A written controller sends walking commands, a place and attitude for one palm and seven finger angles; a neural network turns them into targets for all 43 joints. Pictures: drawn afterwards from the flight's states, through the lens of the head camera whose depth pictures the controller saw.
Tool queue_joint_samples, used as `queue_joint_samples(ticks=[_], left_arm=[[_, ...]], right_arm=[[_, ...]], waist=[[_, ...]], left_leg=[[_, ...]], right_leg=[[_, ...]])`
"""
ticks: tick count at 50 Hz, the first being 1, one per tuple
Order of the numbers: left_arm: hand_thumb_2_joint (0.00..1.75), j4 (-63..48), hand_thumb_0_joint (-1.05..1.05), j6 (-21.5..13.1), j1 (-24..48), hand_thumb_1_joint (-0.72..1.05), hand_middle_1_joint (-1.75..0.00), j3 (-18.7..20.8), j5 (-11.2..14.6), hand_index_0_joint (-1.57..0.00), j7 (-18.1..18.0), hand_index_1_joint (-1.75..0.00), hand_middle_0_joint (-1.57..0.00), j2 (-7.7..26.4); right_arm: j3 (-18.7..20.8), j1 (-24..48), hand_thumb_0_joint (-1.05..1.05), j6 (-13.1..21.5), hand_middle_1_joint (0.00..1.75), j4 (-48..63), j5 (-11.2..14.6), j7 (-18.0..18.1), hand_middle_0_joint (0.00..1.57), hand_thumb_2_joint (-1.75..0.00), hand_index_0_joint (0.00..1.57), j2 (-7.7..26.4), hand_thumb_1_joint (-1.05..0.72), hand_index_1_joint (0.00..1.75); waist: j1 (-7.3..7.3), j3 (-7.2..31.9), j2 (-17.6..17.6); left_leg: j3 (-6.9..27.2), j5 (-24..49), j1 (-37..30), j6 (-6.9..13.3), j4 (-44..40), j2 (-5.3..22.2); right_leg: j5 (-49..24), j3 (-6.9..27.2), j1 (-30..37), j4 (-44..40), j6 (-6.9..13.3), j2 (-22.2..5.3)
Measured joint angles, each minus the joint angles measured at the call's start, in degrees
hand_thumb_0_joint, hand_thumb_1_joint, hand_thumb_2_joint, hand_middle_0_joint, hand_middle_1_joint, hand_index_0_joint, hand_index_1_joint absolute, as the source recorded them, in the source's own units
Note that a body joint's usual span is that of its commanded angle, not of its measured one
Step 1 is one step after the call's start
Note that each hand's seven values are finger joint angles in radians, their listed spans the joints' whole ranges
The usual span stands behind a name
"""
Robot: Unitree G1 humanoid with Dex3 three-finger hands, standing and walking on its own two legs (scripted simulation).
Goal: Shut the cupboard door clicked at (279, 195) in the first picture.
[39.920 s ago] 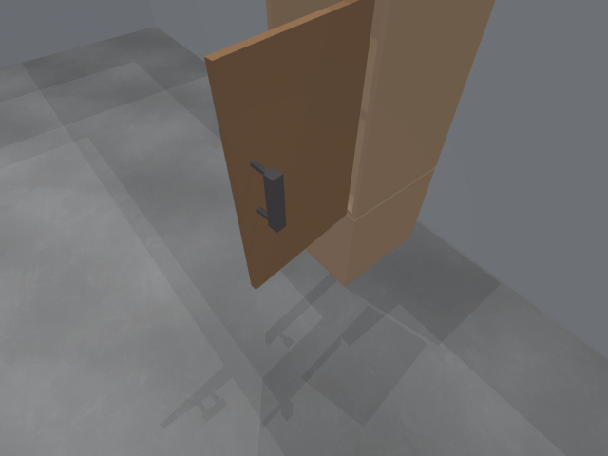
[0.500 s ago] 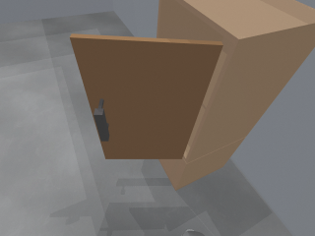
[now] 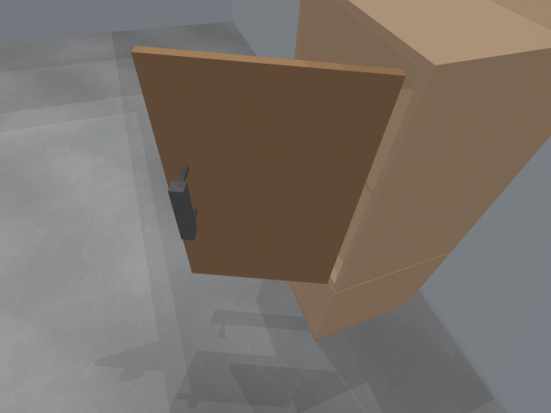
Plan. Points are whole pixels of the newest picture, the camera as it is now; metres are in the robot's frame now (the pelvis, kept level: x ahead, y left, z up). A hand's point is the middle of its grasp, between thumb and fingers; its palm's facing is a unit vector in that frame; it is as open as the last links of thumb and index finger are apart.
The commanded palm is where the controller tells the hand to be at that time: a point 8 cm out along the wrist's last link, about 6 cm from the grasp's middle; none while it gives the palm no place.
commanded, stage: come to a stop and stand still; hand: left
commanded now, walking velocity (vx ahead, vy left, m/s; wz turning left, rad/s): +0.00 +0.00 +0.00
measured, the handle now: (186, 203) +0.46 +0.20 +0.00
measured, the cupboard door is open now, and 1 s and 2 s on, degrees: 66 66 66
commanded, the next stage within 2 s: look again from close up in 1.30 s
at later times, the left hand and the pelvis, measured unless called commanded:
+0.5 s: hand out of the picture +0.02 +0.17 -0.15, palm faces +0.00 -0.97 -0.25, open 7.4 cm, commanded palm none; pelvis +0.02 -0.02 +0.02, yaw +0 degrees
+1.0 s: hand out of the picture +0.07 +0.12 -0.15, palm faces +0.01 -0.97 -0.25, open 7.3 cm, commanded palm none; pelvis +0.04 -0.07 +0.02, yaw +0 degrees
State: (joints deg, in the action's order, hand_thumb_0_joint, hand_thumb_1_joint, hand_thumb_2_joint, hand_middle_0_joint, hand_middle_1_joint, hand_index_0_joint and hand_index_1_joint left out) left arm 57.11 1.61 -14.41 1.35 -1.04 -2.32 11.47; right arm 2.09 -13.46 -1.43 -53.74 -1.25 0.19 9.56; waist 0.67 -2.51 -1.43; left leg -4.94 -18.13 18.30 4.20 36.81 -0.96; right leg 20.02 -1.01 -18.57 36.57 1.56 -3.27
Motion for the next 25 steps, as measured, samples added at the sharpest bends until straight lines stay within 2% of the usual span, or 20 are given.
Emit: queue_joint_samples(ticks=[2,3,6,13,19,25], left_arm=[[0.9,1.0,0.0,-0.6,-1.1,0.92,-0.3,-0.6,-0.2,-0.2,0.2,-0.3,-0.2,0.0],[0.9,1.5,0.0,-0.5,-1.5,0.92,-0.3,-0.9,-0.1,-0.2,0.3,-0.3,-0.2,-0.1],[0.9,2.4,0.0,-0.1,-2.8,0.91,-0.3,-1.4,-0.2,-0.2,0.5,-0.3,-0.2,-0.3],[0.9,2.6,0.0,-0.7,-4.9,0.91,-0.3,-1.9,-0.3,-0.2,0.8,-0.3,-0.2,-0.6],[0.9,3.6,0.0,-1.3,-4.6,0.91,-0.3,-2.2,-0.1,-0.2,0.9,-0.3,-0.2,-1.3],[0.9,4.7,0.0,-1.7,-2.3,0.91,-0.3,-2.5,0.2,-0.2,0.8,-0.3,-0.2,-2.1]], right_arm=[[-0.6,0.6,0.0,0.7,0.3,1.1,0.0,0.0,0.2,-0.9,0.19,0.0,-0.91,0.3],[-0.7,0.8,0.0,1.1,0.3,1.7,0.2,0.1,0.2,-0.9,0.19,0.0,-0.91,0.3],[-1.1,1.0,0.0,1.6,0.3,2.8,0.3,0.2,0.2,-0.9,0.2,0.2,-0.92,0.3],[-1.6,1.0,-0.01,1.5,0.3,2.0,0.3,-0.2,0.21,-0.9,0.2,1.0,-0.92,0.3],[-1.5,-0.4,-0.01,2.1,0.3,-0.8,0.3,0.0,0.21,-0.9,0.2,2.3,-0.92,0.3],[-1.8,-2.1,0.0,2.3,0.3,-4.6,0.4,0.5,0.2,-0.9,0.2,2.6,-0.91,0.3]], waist=[[0.42,0.2,0.7],[0.33,0.3,1.6],[0.3,1.1,3.2],[0.83,2.4,4.3],[0.36,1.9,4.2],[-0.33,0.5,3.7]], left_leg=[[-0.7,-0.6,-0.1,0.1,0.7,-0.5],[-0.7,-0.5,-0.7,0.3,0.3,-0.5],[-0.7,0.6,-2.7,0.5,-2.2,-1.1],[-1.2,3.5,-4.9,0.3,-8.3,-1.9],[-0.9,4.7,-5.9,-0.4,-11.3,-1.8],[-0.4,4.8,-7.1,-1.6,-12.4,-1.1]], right_leg=[[-3.8,1.1,0.4,-1.0,-2.0,-0.4],[-3.7,1.1,0.9,-0.9,-2.4,-0.5],[-3.1,1.9,2.3,-2.2,-1.8,-0.4],[-5.4,2.7,3.4,-6.2,-2.9,-0.8],[-6.1,2.5,3.8,-7.9,-4.1,-0.8],[-5.7,1.9,4.9,-8.5,-3.6,0.0]])
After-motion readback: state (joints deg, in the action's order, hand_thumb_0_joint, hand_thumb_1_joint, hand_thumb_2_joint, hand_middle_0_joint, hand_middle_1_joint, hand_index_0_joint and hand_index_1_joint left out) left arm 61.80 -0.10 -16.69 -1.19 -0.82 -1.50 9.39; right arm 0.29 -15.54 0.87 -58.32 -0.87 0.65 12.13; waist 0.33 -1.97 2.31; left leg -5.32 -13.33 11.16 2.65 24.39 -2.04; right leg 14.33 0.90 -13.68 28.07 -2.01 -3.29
